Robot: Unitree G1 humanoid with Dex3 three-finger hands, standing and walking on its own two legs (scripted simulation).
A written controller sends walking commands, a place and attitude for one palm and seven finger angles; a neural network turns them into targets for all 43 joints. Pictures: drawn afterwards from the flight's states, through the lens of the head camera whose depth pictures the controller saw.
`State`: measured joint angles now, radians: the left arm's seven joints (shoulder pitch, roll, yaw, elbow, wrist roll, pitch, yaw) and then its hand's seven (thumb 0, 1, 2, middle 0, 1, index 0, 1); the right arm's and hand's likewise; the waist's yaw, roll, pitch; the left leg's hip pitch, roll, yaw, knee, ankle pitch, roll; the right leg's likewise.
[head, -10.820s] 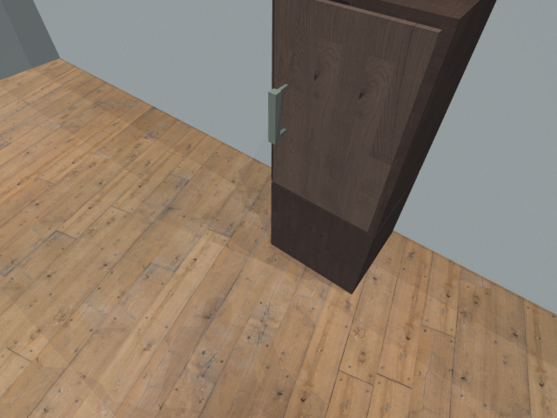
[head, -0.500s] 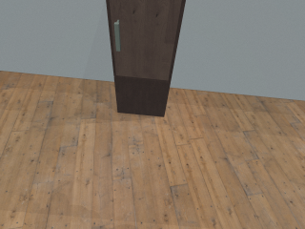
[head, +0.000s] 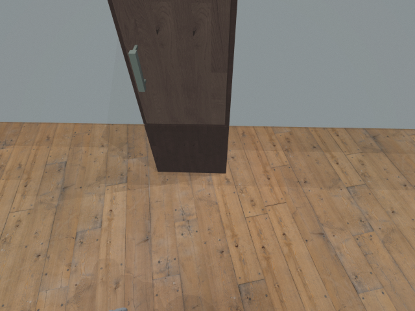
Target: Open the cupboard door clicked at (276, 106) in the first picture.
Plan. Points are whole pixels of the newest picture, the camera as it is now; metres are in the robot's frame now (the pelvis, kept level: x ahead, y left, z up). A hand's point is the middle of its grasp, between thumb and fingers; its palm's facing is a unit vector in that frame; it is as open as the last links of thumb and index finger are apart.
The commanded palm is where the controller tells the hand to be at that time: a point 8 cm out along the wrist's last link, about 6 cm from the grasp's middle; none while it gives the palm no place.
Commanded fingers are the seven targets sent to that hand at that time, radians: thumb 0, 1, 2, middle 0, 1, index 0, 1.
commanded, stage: take the last steps up to it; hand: left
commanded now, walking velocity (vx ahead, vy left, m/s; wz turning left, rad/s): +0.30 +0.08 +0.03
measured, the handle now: (139, 68) +0.91 +0.28 -0.04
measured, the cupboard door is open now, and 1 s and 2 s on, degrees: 0 0 0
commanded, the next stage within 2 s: come to a stop and stand still in 0.68 s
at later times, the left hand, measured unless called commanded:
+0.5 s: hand (106, 310) +0.16 +0.24 -0.18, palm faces +0.05 -0.98 -0.17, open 7.4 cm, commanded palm none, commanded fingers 0.00 0.90 0.90 -0.20 -0.30 -0.20 -0.30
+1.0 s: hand (135, 211) +0.39 +0.22 -0.16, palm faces -0.02 -0.97 -0.24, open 7.2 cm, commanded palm none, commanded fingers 0.00 0.90 0.90 -0.20 -0.30 -0.20 -0.30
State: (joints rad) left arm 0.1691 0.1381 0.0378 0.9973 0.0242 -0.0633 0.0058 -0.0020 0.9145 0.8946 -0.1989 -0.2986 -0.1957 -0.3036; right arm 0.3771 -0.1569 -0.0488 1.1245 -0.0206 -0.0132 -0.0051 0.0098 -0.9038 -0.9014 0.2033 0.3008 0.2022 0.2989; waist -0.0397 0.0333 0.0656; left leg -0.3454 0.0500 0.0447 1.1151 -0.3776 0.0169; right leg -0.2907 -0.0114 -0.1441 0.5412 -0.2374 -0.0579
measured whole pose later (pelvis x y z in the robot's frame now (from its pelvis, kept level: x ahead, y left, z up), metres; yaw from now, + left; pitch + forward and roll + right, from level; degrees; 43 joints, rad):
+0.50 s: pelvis +0.18 +0.06 +0.00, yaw +0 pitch -1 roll +1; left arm 0.33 0.18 0.05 1.10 0.03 0.00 -0.01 0.01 0.91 0.89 -0.20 -0.30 -0.19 -0.30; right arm 0.21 -0.15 -0.02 0.98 -0.03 -0.05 -0.02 0.00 -0.91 -0.90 0.20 0.30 0.20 0.30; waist 0.03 -0.05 0.04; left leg -0.26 0.02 0.15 0.49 -0.22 0.04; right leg -0.43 -0.07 -0.06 1.09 -0.39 -0.03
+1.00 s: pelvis +0.33 +0.03 +0.01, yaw -2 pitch -1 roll +1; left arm 0.20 0.17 0.03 1.06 0.02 -0.02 0.04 -0.01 0.94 0.89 -0.20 -0.30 -0.20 -0.30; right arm 0.24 -0.16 -0.02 1.06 -0.01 0.02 -0.03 0.01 -0.91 -0.90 0.20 0.30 0.20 0.30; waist -0.01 0.01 0.05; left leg -0.35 0.04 0.04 0.68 -0.35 -0.05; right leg -0.18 0.00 -0.08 0.43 -0.23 -0.05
